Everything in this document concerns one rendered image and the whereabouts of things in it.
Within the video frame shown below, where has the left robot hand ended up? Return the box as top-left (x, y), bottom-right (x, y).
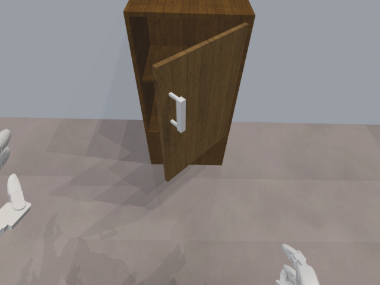
top-left (0, 129), bottom-right (31, 236)

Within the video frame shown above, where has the handle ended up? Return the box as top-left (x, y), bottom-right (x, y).
top-left (169, 92), bottom-right (186, 133)

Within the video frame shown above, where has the cupboard door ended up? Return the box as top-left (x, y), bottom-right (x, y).
top-left (152, 23), bottom-right (249, 182)

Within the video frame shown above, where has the right robot hand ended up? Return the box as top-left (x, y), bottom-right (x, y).
top-left (276, 244), bottom-right (320, 285)

